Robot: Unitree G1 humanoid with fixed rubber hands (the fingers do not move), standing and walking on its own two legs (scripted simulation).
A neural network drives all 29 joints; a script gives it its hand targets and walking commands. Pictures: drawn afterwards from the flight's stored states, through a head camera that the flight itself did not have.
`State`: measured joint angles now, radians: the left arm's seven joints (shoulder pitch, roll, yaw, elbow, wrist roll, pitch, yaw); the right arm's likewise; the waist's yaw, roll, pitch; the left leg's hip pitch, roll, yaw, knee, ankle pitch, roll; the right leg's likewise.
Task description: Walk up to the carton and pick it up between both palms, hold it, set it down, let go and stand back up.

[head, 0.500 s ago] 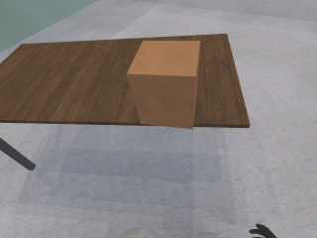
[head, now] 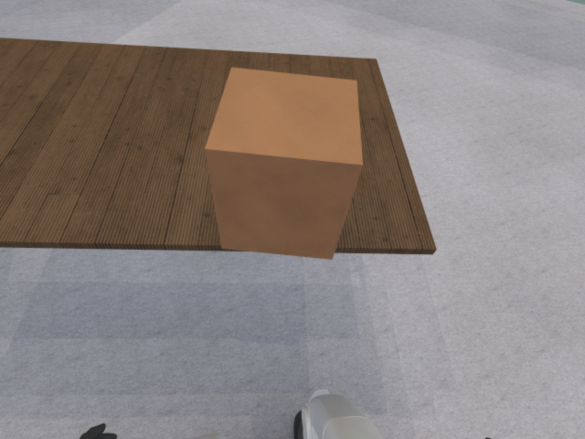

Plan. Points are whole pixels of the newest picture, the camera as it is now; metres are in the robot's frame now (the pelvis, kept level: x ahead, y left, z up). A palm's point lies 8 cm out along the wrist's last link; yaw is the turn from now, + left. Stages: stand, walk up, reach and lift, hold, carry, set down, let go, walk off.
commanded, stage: walk up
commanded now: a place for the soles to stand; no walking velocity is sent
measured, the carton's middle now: (285, 169) +0.52 -0.01 +0.02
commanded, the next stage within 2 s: none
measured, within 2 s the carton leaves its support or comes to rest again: neither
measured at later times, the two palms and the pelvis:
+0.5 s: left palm out of the picture +0.11 +0.30 -0.11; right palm out of the picture +0.06 -0.29 -0.10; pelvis +0.01 +0.01 +0.00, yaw -2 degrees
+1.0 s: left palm out of the picture +0.12 +0.31 -0.11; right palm out of the picture +0.09 -0.28 -0.10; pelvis +0.01 +0.02 +0.00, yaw -2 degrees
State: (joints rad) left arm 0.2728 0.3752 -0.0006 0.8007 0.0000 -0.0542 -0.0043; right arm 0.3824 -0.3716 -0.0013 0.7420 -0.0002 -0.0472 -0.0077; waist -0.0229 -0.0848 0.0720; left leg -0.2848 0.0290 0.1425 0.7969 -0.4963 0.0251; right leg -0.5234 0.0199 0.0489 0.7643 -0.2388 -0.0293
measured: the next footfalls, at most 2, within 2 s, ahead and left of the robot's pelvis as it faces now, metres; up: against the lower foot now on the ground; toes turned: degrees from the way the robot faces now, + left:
none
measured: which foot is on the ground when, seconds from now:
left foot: down 0.00-1.00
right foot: down 0.00-1.00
